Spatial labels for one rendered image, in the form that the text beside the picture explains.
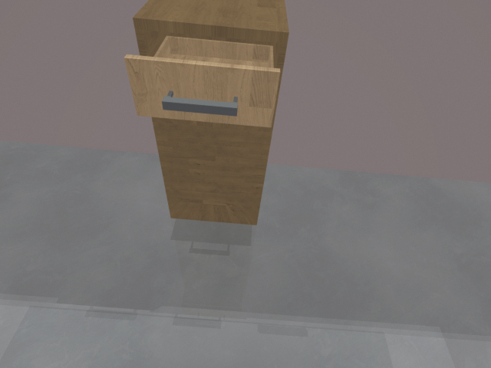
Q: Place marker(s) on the handle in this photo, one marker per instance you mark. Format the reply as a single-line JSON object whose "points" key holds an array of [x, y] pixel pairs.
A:
{"points": [[200, 106]]}

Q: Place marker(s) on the drawer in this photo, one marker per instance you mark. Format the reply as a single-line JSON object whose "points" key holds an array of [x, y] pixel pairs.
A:
{"points": [[206, 70]]}

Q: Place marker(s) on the cabinet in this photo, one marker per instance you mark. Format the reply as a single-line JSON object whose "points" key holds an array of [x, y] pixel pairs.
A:
{"points": [[213, 172]]}

